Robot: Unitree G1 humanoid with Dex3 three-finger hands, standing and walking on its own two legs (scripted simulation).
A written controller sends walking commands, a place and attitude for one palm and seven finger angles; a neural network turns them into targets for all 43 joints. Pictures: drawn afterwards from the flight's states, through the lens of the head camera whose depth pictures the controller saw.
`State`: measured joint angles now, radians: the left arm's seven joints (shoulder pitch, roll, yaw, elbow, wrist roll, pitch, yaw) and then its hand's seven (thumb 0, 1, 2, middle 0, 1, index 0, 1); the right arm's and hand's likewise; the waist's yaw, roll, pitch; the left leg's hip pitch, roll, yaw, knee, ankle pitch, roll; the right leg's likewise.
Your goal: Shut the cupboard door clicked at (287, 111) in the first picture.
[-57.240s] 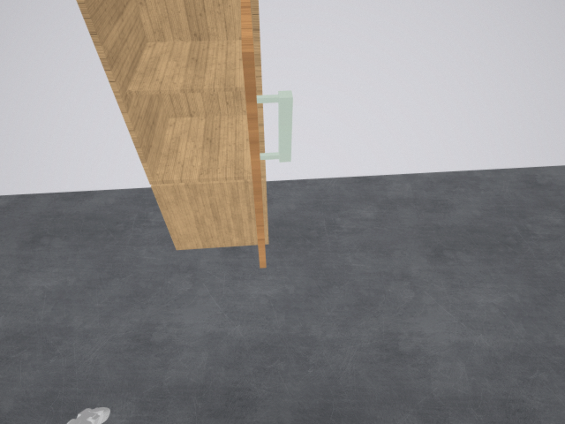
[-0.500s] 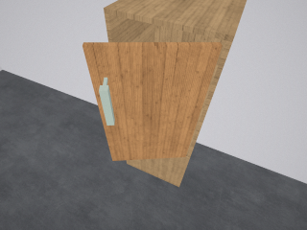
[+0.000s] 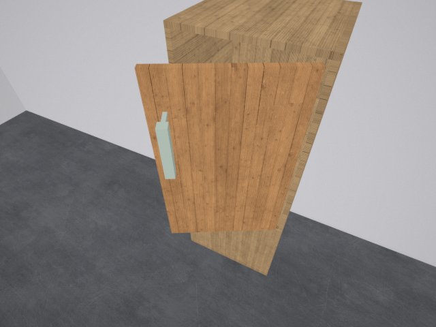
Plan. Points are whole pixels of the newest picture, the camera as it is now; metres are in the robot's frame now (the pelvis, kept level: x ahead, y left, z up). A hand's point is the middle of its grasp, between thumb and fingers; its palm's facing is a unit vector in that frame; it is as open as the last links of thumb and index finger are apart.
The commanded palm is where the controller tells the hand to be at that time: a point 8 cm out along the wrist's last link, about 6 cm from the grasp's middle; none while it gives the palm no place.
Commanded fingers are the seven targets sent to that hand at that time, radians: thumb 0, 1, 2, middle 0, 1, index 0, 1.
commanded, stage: look again from close up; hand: left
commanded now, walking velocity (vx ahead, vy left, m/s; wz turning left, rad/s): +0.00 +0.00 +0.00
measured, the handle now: (167, 146) +0.46 +0.15 +0.09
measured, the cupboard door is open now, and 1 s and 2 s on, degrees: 29 29 29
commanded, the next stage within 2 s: shuffle to correct the standing spot in 0.20 s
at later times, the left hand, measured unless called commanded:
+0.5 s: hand out of the picture -0.03 +0.22 -0.17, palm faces -0.01 -0.97 -0.24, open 7.4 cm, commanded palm none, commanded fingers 0.00 0.90 0.90 -0.20 -0.30 -0.20 -0.30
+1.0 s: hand out of the picture -0.06 +0.11 -0.18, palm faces +0.12 -0.99 -0.09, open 7.4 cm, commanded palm none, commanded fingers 0.00 0.90 0.90 -0.20 -0.30 -0.20 -0.30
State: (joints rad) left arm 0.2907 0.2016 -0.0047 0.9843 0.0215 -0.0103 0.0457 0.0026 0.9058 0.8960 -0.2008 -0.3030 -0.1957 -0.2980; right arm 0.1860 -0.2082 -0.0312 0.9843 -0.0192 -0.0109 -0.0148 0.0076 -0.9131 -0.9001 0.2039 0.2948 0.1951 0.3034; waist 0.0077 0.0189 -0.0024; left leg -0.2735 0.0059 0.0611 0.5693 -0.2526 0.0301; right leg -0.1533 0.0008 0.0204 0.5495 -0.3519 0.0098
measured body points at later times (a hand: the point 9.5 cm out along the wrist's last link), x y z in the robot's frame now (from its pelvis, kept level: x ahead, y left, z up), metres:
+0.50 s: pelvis -0.02 +0.02 +0.01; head -0.02 +0.04 +0.46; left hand -0.02 +0.27 -0.15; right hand +0.02 -0.23 -0.14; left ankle +0.04 +0.10 -0.73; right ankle -0.03 -0.13 -0.73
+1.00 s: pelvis +0.01 -0.03 +0.00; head +0.02 -0.01 +0.45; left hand -0.06 +0.16 -0.17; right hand +0.03 -0.25 -0.15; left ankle +0.04 +0.10 -0.73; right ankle -0.03 -0.13 -0.73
